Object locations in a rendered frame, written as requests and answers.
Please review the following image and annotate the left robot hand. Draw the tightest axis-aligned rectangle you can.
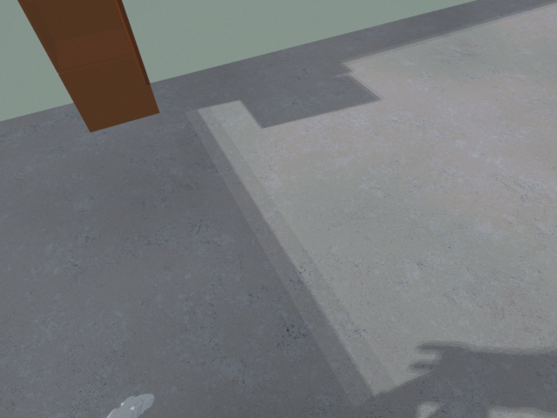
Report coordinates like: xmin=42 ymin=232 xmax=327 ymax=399
xmin=107 ymin=394 xmax=154 ymax=418

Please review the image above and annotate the cupboard door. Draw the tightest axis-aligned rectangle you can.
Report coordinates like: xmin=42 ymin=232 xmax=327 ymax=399
xmin=113 ymin=0 xmax=150 ymax=85

